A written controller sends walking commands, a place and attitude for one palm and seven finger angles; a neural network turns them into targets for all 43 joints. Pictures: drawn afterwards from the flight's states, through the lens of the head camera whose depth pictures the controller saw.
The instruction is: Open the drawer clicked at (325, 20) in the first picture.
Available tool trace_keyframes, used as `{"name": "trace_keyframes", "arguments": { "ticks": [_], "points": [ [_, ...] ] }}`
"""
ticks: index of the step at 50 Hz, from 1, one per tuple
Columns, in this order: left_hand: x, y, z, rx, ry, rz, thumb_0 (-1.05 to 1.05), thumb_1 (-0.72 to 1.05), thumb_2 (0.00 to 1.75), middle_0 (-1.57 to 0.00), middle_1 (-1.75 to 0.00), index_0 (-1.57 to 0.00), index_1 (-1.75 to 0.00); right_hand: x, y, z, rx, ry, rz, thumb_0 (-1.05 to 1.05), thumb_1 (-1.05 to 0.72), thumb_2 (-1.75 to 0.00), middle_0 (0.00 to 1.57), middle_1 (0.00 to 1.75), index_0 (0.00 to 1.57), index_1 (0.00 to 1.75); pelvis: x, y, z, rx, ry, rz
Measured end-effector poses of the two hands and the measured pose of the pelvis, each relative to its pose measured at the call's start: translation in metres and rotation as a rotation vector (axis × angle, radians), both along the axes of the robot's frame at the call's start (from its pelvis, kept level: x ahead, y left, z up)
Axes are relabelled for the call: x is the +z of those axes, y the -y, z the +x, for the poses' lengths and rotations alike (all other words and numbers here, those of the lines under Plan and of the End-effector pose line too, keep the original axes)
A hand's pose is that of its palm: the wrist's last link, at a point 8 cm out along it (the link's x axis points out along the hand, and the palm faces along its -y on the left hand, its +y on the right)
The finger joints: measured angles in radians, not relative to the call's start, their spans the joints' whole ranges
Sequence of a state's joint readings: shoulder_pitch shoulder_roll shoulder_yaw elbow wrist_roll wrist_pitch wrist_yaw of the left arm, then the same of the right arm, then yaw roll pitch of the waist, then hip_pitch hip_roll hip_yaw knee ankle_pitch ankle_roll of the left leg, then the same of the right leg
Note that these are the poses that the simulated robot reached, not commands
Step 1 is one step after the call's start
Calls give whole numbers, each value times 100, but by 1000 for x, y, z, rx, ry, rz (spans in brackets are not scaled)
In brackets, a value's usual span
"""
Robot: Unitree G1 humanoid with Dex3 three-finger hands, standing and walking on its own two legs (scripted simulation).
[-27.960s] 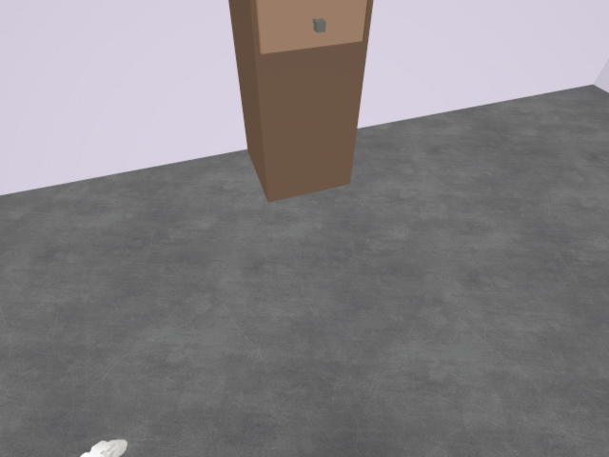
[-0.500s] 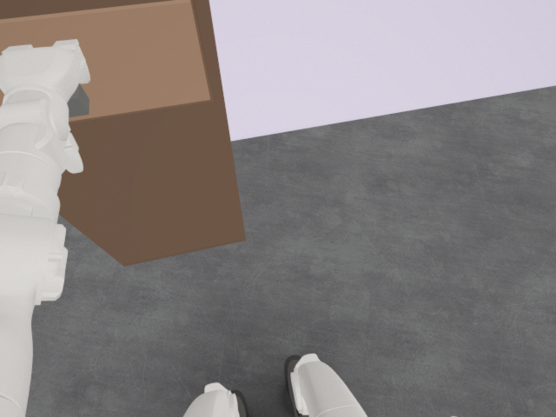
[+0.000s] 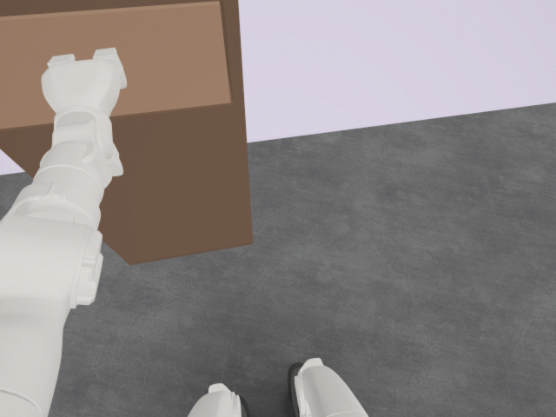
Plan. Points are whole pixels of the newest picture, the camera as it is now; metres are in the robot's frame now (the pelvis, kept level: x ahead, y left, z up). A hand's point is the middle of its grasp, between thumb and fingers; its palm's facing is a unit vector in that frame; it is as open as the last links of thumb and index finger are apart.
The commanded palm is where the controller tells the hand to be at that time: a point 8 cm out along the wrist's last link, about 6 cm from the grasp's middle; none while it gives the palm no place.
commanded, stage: close the thumb around the handle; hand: left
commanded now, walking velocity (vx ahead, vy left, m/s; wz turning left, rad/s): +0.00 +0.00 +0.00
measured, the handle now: (95, 90) +0.59 +0.20 +0.08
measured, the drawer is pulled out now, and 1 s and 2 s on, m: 0.00 0.00 0.00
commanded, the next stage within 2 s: pull the drawer open in 0.80 s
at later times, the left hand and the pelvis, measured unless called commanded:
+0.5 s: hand (99, 115) +0.55 +0.19 +0.07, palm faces +0.02 +0.01 -1.00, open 9.4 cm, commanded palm +0.55 +0.21 +0.09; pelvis -0.01 +0.00 -0.01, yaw +0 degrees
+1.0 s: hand (97, 120) +0.55 +0.20 +0.06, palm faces -0.02 +0.01 -1.00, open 6.3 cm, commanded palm +0.54 +0.21 +0.09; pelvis +0.00 +0.00 -0.01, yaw +0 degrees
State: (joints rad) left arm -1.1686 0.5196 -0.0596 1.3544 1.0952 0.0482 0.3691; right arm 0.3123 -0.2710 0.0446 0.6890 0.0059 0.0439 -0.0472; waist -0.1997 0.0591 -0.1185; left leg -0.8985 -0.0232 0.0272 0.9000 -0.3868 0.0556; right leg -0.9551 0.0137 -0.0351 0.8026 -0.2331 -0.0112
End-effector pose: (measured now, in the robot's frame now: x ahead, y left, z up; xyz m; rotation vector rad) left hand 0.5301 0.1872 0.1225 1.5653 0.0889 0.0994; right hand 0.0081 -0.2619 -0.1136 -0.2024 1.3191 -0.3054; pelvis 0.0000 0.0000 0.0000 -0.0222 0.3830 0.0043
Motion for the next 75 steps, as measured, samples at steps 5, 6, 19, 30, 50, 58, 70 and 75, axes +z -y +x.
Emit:
{"name": "trace_keyframes", "arguments": {
  "ticks": [5,6,19,30,50,58,70,75],
  "points": [
    [3,-1,1,-12,-48,3,0,-49,30,-35,-121,-36,-124,6,4,-9,-16,14,-31,0,-91,-89,21,30,20,30,1,-1,-3,-4,12,3],
    [3,-2,1,-19,-50,4,0,-49,30,-34,-121,-36,-123,6,5,-13,-17,10,-37,0,-91,-89,21,30,20,30,0,-1,-4,-4,12,3],
    [-2,-6,1,-60,20,15,0,-15,45,-36,-129,-38,-126,3,10,-52,-31,-90,-48,0,-91,-89,21,30,20,30,-9,-1,-10,-5,-16,3],
    [1,-4,1,-38,-6,16,0,42,70,-38,-131,-38,-130,2,7,-45,-34,-62,-33,0,-91,-89,21,30,20,30,-5,0,-10,-6,-8,5],
    [-8,-9,0,-41,-28,11,0,56,81,-41,-135,-42,-135,-2,12,-28,-12,-37,-37,0,-91,-89,21,30,20,30,-8,4,-4,-4,-20,3],
    [-8,-9,0,-41,-37,3,1,57,79,-41,-135,-41,-135,3,10,-21,-31,-52,-13,0,-91,-89,21,30,20,30,1,5,8,-20,-6,5],
    [-8,-11,-1,-74,-24,-42,4,56,79,-41,-135,-42,-135,13,9,27,-43,-19,5,0,-91,-89,21,30,20,30,16,1,43,-46,22,4],
    [-8,-11,-1,-87,-3,-28,3,56,81,-41,-135,-42,-135,14,8,61,-16,10,14,0,-91,-89,21,30,20,30,19,-1,58,-38,29,-1]
  ]
}}
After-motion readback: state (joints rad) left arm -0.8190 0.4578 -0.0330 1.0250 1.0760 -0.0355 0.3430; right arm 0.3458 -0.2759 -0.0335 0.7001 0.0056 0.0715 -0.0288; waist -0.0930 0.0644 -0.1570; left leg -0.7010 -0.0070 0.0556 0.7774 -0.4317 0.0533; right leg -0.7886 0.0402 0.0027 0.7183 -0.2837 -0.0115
